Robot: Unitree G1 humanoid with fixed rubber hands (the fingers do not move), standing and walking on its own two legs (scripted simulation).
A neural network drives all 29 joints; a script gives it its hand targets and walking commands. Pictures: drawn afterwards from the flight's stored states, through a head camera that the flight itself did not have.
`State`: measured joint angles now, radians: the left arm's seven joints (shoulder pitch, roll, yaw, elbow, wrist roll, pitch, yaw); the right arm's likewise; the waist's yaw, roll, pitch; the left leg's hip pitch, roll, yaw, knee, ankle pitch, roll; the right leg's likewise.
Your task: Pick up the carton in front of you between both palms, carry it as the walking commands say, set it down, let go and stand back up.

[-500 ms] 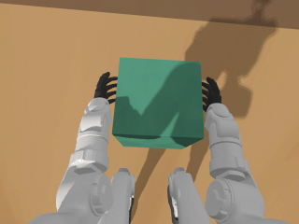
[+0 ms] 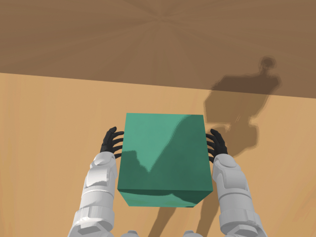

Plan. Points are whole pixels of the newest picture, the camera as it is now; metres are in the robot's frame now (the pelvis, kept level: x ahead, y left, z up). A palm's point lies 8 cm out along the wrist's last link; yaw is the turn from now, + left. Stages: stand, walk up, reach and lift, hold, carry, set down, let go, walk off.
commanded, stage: reach and lift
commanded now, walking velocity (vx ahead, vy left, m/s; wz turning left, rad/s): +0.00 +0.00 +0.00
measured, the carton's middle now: (162, 164) +0.33 +0.00 -0.08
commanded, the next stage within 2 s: hold in 1.26 s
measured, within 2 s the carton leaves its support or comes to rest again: neither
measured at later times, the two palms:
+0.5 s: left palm (98, 155) +0.30 +0.15 +0.06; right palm (228, 156) +0.29 -0.15 +0.06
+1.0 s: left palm (98, 148) +0.31 +0.15 +0.07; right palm (229, 149) +0.30 -0.15 +0.07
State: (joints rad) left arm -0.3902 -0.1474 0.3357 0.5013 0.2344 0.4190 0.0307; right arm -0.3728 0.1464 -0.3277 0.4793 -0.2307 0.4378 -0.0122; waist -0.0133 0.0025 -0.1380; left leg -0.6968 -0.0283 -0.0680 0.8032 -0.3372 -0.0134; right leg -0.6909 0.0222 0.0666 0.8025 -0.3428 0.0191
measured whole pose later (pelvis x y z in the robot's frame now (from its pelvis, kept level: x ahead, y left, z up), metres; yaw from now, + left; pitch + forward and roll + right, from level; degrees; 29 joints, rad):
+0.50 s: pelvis +0.00 +0.00 +0.03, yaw +0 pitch -4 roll +0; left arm -0.34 -0.17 0.33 0.40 0.31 0.60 -0.01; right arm -0.33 0.17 -0.31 0.40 -0.30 0.62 0.02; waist 0.00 0.00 0.02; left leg -0.21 -0.02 -0.07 0.51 -0.23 -0.01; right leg -0.20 0.02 0.07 0.50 -0.23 0.01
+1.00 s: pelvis +0.01 +0.00 +0.04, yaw +0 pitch -5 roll +0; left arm -0.28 -0.16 0.25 0.31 0.29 0.65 0.00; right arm -0.27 0.15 -0.24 0.30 -0.28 0.66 0.02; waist 0.00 0.00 0.03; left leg -0.11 -0.01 -0.07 0.40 -0.20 -0.01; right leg -0.10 0.01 0.07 0.40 -0.21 0.01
